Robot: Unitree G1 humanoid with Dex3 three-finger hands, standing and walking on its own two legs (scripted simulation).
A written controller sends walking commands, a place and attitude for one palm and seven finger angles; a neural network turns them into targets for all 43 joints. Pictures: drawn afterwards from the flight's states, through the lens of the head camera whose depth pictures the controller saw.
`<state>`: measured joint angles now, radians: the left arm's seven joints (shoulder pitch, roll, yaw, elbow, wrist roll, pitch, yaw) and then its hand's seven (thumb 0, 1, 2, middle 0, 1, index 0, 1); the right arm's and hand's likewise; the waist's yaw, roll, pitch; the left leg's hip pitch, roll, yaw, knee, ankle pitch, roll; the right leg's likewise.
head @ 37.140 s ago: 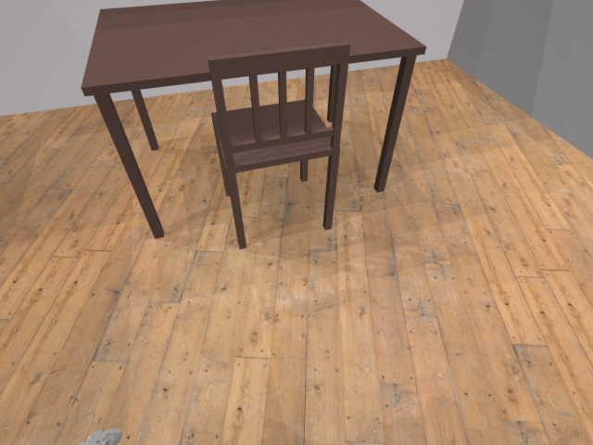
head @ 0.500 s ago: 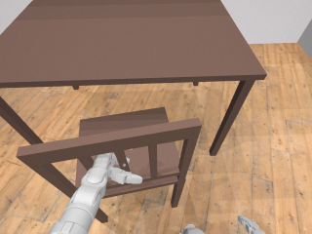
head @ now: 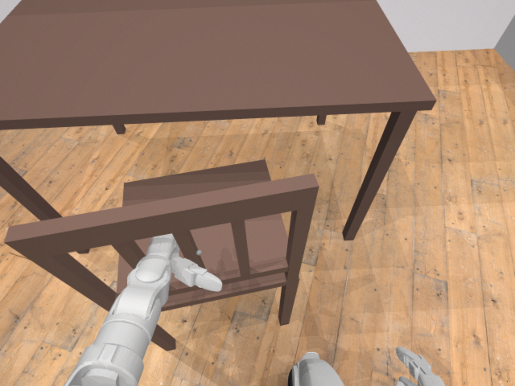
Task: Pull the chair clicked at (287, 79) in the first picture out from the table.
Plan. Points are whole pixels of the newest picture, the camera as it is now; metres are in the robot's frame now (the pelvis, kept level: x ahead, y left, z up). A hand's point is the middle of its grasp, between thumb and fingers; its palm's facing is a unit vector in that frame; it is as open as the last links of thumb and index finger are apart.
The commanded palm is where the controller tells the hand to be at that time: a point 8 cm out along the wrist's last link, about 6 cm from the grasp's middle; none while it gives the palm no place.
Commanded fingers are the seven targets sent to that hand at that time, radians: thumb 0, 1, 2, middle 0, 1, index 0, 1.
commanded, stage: draw the fingers out of the gap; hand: left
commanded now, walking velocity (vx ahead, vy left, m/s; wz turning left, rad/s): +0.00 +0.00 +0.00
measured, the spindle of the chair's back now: (193, 257) +0.35 +0.12 -0.07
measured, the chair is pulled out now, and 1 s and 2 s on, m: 0.18 0.18 0.18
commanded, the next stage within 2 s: draw the hand back to the body in 0.70 s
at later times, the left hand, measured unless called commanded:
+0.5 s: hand (189, 307) +0.25 +0.11 -0.04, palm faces -0.16 -0.98 -0.15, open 17.5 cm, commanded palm +0.23 +0.16 -0.02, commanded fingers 0.00 -0.55 0.20 0.00 0.00 0.00 0.00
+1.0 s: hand (166, 320) +0.22 +0.12 +0.02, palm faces -0.01 -1.00 +0.02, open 17.5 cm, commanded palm +0.18 +0.18 +0.02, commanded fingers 0.00 -0.55 0.20 0.00 0.00 0.00 0.00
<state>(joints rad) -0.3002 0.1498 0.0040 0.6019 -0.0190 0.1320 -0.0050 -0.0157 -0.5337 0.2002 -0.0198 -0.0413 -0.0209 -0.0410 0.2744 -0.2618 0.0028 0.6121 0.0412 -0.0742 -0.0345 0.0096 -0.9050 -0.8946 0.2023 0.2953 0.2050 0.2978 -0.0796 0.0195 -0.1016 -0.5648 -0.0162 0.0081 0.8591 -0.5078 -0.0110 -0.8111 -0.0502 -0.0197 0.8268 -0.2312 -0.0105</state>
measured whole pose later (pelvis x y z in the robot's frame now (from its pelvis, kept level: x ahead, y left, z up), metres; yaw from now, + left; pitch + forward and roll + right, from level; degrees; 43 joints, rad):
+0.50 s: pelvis +0.01 +0.00 -0.01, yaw +2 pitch +11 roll +1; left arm 0.16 0.15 -0.12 0.15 0.00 0.18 -0.03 -0.02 -0.53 0.20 -0.01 0.00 -0.01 0.00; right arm 0.22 -0.25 0.02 0.51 0.04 -0.11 -0.04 0.01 -0.90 -0.89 0.20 0.30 0.20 0.30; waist -0.05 0.04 -0.14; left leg -0.55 -0.02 -0.03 0.92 -0.56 -0.01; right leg -0.78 -0.06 -0.06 0.89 -0.29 -0.01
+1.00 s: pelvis +0.02 +0.01 -0.03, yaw +2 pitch +13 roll -1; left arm 0.53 0.13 -0.13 -0.27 -0.10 -0.16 0.00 -0.02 -0.54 0.20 -0.01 0.00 -0.01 0.00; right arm 0.26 -0.21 0.02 0.50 0.01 -0.20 -0.02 0.01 -0.90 -0.89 0.20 0.30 0.21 0.30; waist -0.03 0.00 -0.15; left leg -0.67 -0.01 -0.04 1.08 -0.65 0.00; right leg -0.89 -0.06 -0.06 1.02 -0.36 0.00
